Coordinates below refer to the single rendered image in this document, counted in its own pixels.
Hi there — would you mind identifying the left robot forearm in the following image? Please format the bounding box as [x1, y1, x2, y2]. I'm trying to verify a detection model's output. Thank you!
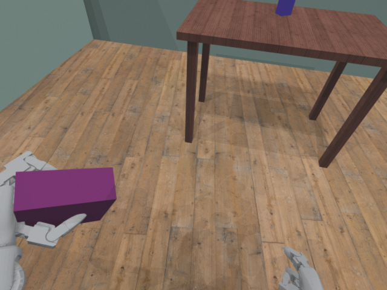
[0, 245, 26, 290]

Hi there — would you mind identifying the robot right hand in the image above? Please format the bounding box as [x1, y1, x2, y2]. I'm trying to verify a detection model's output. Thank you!
[279, 246, 324, 290]

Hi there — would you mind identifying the table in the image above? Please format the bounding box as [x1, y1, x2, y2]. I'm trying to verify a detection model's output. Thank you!
[177, 0, 387, 168]

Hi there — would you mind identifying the sponge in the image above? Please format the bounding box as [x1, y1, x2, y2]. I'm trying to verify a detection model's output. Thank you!
[13, 167, 117, 228]

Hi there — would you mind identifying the robot left hand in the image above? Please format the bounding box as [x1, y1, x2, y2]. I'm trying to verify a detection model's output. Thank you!
[0, 151, 87, 249]

